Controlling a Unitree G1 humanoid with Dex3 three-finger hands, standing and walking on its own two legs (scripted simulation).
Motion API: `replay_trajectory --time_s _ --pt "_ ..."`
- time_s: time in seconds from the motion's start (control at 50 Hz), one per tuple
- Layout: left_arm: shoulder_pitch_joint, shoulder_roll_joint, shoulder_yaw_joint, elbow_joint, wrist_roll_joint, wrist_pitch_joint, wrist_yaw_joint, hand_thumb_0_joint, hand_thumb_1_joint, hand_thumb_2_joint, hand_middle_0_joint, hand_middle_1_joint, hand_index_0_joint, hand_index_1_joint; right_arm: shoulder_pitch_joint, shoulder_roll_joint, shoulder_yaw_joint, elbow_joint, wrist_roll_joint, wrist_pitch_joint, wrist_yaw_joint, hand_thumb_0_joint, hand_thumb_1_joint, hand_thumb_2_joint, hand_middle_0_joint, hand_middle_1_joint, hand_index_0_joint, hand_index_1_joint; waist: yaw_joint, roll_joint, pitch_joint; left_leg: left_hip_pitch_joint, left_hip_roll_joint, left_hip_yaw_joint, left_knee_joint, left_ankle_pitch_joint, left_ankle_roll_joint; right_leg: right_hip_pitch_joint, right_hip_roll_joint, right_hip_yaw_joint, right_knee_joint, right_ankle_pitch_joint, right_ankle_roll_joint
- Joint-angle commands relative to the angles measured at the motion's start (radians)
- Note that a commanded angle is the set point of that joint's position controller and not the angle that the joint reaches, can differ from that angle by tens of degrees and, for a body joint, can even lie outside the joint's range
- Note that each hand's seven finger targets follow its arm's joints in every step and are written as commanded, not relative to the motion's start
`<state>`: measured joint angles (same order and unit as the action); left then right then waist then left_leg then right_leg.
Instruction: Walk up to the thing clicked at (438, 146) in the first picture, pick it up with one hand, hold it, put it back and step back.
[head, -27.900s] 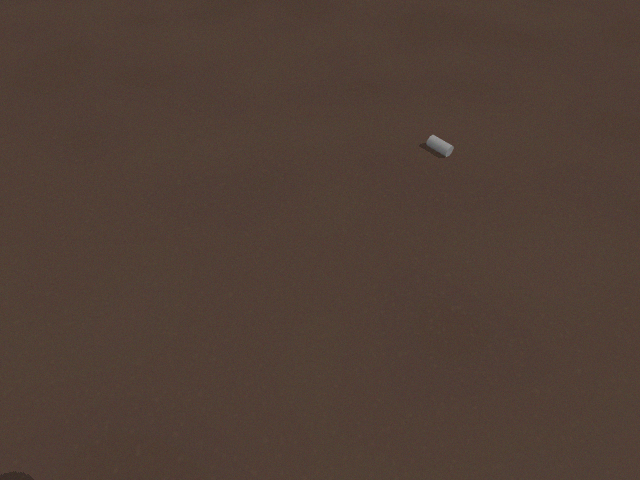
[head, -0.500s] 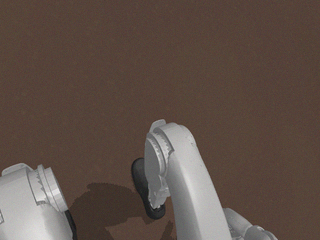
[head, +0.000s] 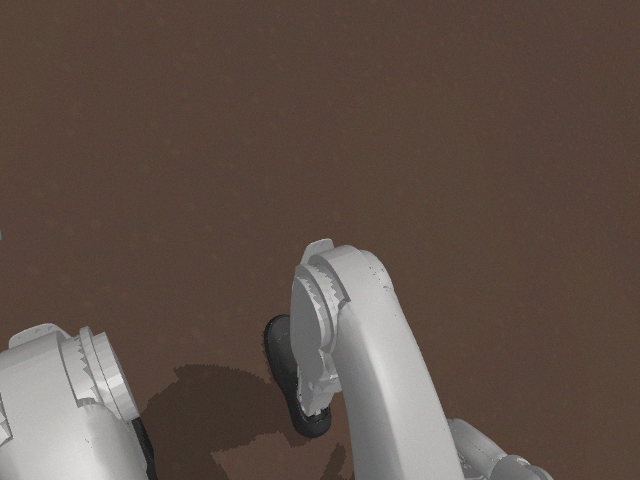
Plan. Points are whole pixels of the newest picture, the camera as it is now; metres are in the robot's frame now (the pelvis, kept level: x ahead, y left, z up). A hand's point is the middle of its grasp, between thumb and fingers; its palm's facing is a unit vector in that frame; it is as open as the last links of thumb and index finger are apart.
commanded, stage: withdraw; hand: left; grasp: from above
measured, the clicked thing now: out of the picture +0.44 +0.31 -0.27
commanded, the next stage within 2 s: home in 0.78 s
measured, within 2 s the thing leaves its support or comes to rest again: neither
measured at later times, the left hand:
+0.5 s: hand out of the picture +0.41 +0.30 -0.06, palm faces -0.49 -0.09 -0.87, open 13.9 cm
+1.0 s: hand out of the picture +0.45 +0.33 -0.12, palm faces -0.35 -0.06 -0.94, open 13.5 cm
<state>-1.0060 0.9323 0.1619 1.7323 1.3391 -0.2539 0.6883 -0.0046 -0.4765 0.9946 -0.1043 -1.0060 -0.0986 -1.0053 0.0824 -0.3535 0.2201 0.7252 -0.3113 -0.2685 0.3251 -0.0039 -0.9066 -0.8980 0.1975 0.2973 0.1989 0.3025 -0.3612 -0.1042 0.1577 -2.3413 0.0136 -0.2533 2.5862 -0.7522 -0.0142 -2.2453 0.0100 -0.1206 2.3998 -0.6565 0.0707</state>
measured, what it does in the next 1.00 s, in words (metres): stands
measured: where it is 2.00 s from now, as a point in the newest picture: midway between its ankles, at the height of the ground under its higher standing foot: (228, 442)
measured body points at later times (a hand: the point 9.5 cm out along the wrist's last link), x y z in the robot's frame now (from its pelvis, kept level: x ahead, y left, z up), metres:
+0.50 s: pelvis -0.01 -0.01 +0.07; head +0.19 +0.05 +0.47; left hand +0.43 +0.30 -0.01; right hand +0.12 -0.27 -0.05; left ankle +0.06 +0.13 -0.26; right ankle +0.12 -0.13 -0.26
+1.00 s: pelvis +0.00 -0.01 +0.03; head +0.24 +0.08 +0.40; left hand +0.47 +0.33 -0.07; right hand +0.04 -0.27 -0.07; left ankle +0.06 +0.13 -0.26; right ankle +0.12 -0.13 -0.26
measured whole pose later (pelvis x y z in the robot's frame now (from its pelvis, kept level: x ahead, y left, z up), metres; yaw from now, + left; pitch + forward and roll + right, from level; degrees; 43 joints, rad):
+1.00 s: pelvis +0.00 -0.01 +0.03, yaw +6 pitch +35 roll -8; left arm -0.98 0.76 0.11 1.41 1.27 -0.18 0.45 0.00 -0.42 0.96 -0.16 -0.95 -0.16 -0.94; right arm 0.23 -0.27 0.05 0.75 -0.17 -0.08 0.16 0.00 -0.90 -0.89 0.20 0.30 0.20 0.30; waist -0.28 0.02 -0.04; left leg -2.35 0.00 -0.13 2.42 -0.69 -0.01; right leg -2.29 -0.03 -0.03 2.32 -0.65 0.05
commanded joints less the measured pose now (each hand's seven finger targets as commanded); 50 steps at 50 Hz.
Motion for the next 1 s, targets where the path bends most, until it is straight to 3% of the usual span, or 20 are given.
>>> replay_trajectory --time_s 0.0,0.04,0.08,0.1,0.18,0.26,0.34,0.4,0.5,0.56,0.66,0.76,0.82,0.84,0.86,0.88,0.9,0.92,0.94,0.98 --pt "-0.266 0.278 0.084 -0.313 -0.042 0.047 0.047 0.0 -0.523 0.998 -0.07 -0.991 -0.068 -0.992 0.195 -0.315 -0.141 0.011 0.027 0.007 -0.001 0.0 -0.903 -0.903 0.201 0.3 0.201 0.3 0.023 0.66 -0.849 0.605 0.011 0.135 -0.319 0.31 -0.007 0.362 0.034 -0.122 -0.175 0.3 -0.095" --pt "-0.198 0.149 0.004 -0.31 -0.073 0.079 0.005 0.0 -0.531 1.005 -0.067 -0.987 -0.062 -0.991 0.173 -0.281 -0.151 0.015 0.048 0.014 0.015 0.0 -0.902 -0.904 0.201 0.3 0.2 0.3 0.039 0.654 -0.867 0.596 0.01 0.151 -0.321 0.342 -0.004 0.341 0.041 -0.117 -0.18 0.328 -0.099" --pt "-0.187 0.131 0.007 -0.39 -0.1 0.109 -0.039 0.0 -0.518 0.997 -0.069 -0.982 -0.066 -0.984 0.202 -0.279 -0.192 0.023 0.081 0.033 0.019 0.0 -0.899 -0.902 0.2 0.3 0.2 0.3 0.06 0.64 -0.877 0.57 0.0 0.158 -0.347 0.33 0.001 0.304 0.03 -0.106 -0.191 0.314 -0.101" --pt "-0.156 0.106 -0.004 -0.426 -0.111 0.126 -0.066 0.0 -0.523 1.001 -0.068 -0.993 -0.066 -0.995 0.206 -0.28 -0.212 0.027 0.098 0.047 0.017 0.0 -0.899 -0.902 0.2 0.3 0.2 0.3 0.093 0.654 -0.912 0.592 -0.001 0.164 -0.372 0.339 -0.001 0.293 0.032 -0.097 -0.201 0.307 -0.107" --pt "-0.155 -0.038 -0.086 -0.597 -0.174 0.187 -0.189 0.0 -0.522 1.013 -0.072 -1.001 -0.067 -1.006 0.244 -0.252 -0.267 0.022 0.171 0.114 0.008 0.0 -0.899 -0.902 0.2 0.3 0.2 0.3 0.122 0.578 -0.986 0.62 -0.006 0.185 -0.441 0.337 0.01 0.333 0.026 -0.064 -0.272 0.308 -0.111" --pt "-0.165 -0.138 -0.147 -0.622 -0.211 0.217 -0.311 0.0 -0.522 1.018 -0.09 -0.991 -0.077 -1.004 0.275 -0.222 -0.296 0.009 0.208 0.184 -0.028 0.0 -0.903 -0.905 0.2 0.301 0.2 0.301 0.097 0.411 -0.938 0.573 -0.015 0.188 -0.49 0.293 0.029 0.371 0.019 -0.035 -0.345 0.284 -0.109" --pt "-0.183 -0.168 -0.187 -0.581 -0.218 0.191 -0.413 0.0 -0.51 1.012 -0.107 -0.985 -0.093 -1.001 0.255 -0.188 -0.293 -0.019 0.219 0.213 -0.081 0.0 -0.905 -0.905 0.2 0.3 0.2 0.3 0.088 0.235 -0.803 0.468 -0.028 0.202 -0.511 0.176 0.051 0.407 0.018 -0.003 -0.422 0.158 -0.109" --pt "-0.155 -0.138 -0.172 -0.518 -0.206 0.154 -0.445 0.0 -0.503 1.013 -0.104 -1.0 -0.094 -1.012 0.235 -0.175 -0.277 -0.04 0.217 0.223 -0.125 0.0 -0.902 -0.903 0.2 0.3 0.2 0.3 0.105 0.166 -0.743 0.4 -0.042 0.231 -0.513 0.139 0.055 0.446 0.013 0.024 -0.471 0.075 -0.109" --pt "-0.202 -0.079 -0.151 -0.474 -0.158 0.076 -0.424 0.0 -0.464 0.982 -0.131 -0.964 -0.123 -0.972 0.214 -0.162 -0.251 -0.05 0.208 0.222 -0.182 0.0 -0.898 -0.9 0.2 0.3 0.2 0.3 0.111 0.174 -0.729 0.407 -0.045 0.237 -0.513 0.109 0.05 0.428 0.005 0.041 -0.471 0.022 -0.11" --pt "-0.252 -0.072 -0.156 -0.424 -0.12 0.032 -0.375 0.0 -0.46 0.977 -0.122 -0.966 -0.119 -0.969 0.215 -0.158 -0.234 -0.046 0.196 0.214 -0.195 0.0 -0.895 -0.898 0.2 0.3 0.2 0.3 0.096 0.231 -0.748 0.433 -0.042 0.232 -0.513 0.103 0.047 0.382 0.003 0.03 -0.439 0.034 -0.109" --pt "-0.379 0.032 -0.116 -0.337 -0.064 -0.018 -0.266 0.0 -0.462 0.972 -0.112 -0.975 -0.115 -0.971 0.229 -0.175 -0.215 -0.033 0.164 0.196 -0.212 0.0 -0.894 -0.896 0.2 0.3 0.2 0.3 0.069 0.278 -0.791 0.432 -0.039 0.226 -0.458 0.108 0.045 0.339 0.004 0.034 -0.402 0.018 -0.106" --pt "-0.43 0.085 -0.078 -0.283 -0.021 -0.006 -0.18 0.0 -0.497 0.989 -0.088 -1.004 -0.094 -0.998 0.271 -0.197 -0.203 -0.009 0.13 0.173 -0.209 0.0 -0.898 -0.897 0.2 0.3 0.2 0.3 0.056 0.437 -0.845 0.538 -0.034 0.22 -0.452 0.16 0.029 0.292 0.0 -0.014 -0.334 0.099 -0.108" --pt "-0.422 0.113 -0.045 -0.322 -0.021 0.021 -0.162 0.0 -0.425 0.962 -0.162 -0.924 -0.168 -0.917 0.294 -0.203 -0.212 0.002 0.121 0.163 -0.202 0.0 -0.88 -0.893 0.199 0.299 0.199 0.299 0.063 0.511 -0.885 0.586 -0.034 0.22 -0.454 0.18 0.024 0.27 -0.008 -0.033 -0.299 0.136 -0.107" --pt "-0.407 0.115 -0.035 -0.355 -0.035 0.029 -0.164 0.0 -0.452 0.953 -0.121 -0.977 -0.132 -0.966 0.292 -0.202 -0.218 -0.002 0.118 0.159 -0.195 0.0 -0.897 -0.895 0.2 0.3 0.2 0.3 0.075 0.534 -0.928 0.603 -0.032 0.217 -0.453 0.19 0.022 0.275 -0.008 -0.034 -0.29 0.146 -0.11" --pt "-0.401 0.137 -0.018 -0.41 -0.042 0.037 -0.167 0.0 -0.372 0.983 -0.201 -0.897 -0.212 -0.886 0.295 -0.213 -0.229 -0.005 0.123 0.159 -0.193 0.0 -0.88 -0.894 0.199 0.299 0.199 0.299 0.091 0.553 -0.987 0.639 -0.032 0.215 -0.458 0.217 0.02 0.283 -0.012 -0.037 -0.282 0.172 -0.111" --pt "-0.316 0.143 -0.004 -0.447 -0.056 0.053 -0.174 0.0 -0.438 0.937 -0.126 -0.965 -0.139 -0.951 0.297 -0.215 -0.24 -0.021 0.135 0.163 -0.19 0.0 -0.895 -0.894 0.2 0.3 0.2 0.3 0.12 0.577 -1.044 0.672 -0.033 0.222 -0.467 0.272 0.016 0.321 -0.015 -0.034 -0.281 0.215 -0.114" --pt "-0.298 0.135 0.0 -0.509 -0.073 0.069 -0.181 0.0 -0.358 0.947 -0.206 -0.885 -0.219 -0.871 0.3 -0.216 -0.252 -0.032 0.143 0.17 -0.188 0.0 -0.881 -0.894 0.199 0.299 0.199 0.299 0.124 0.583 -1.113 0.707 -0.033 0.226 -0.472 0.318 0.013 0.356 -0.015 -0.031 -0.28 0.256 -0.116" --pt "-0.245 0.096 -0.011 -0.489 -0.086 0.088 -0.199 0.0 -0.415 0.918 -0.137 -0.944 -0.151 -0.928 0.313 -0.209 -0.265 -0.018 0.152 0.175 -0.182 0.0 -0.893 -0.893 0.2 0.3 0.2 0.299 0.131 0.569 -1.105 0.722 -0.031 0.23 -0.478 0.347 0.012 0.363 -0.016 -0.029 -0.282 0.285 -0.117" --pt "-0.252 0.071 -0.024 -0.475 -0.1 0.101 -0.216 0.0 -0.335 0.908 -0.217 -0.864 -0.22 -0.848 0.327 -0.206 -0.273 -0.006 0.158 0.18 -0.177 0.0 -0.883 -0.894 0.199 0.299 0.199 0.299 0.114 0.528 -1.055 0.683 -0.028 0.227 -0.474 0.34 0.017 0.347 -0.015 -0.03 -0.29 0.284 -0.113" --pt "-0.238 0.046 -0.031 -0.538 -0.129 0.12 -0.256 0.0 -0.175 0.927 -0.248 -0.704 -0.223 -0.688 0.352 -0.195 -0.284 0.0 0.177 0.192 -0.171 0.0 -0.884 -0.895 0.199 0.299 0.199 0.299 0.133 0.518 -1.065 0.686 -0.031 0.23 -0.494 0.349 0.023 0.374 -0.01 -0.023 -0.321 0.29 -0.115"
